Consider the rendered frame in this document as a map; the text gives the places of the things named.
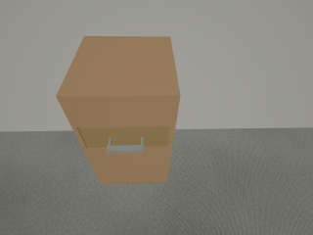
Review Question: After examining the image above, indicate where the cabinet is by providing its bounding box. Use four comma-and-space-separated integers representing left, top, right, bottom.
56, 36, 181, 184

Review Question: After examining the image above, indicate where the drawer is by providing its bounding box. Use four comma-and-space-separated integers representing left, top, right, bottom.
78, 126, 170, 148

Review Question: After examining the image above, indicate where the handle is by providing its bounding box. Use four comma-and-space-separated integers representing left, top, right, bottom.
106, 137, 144, 154

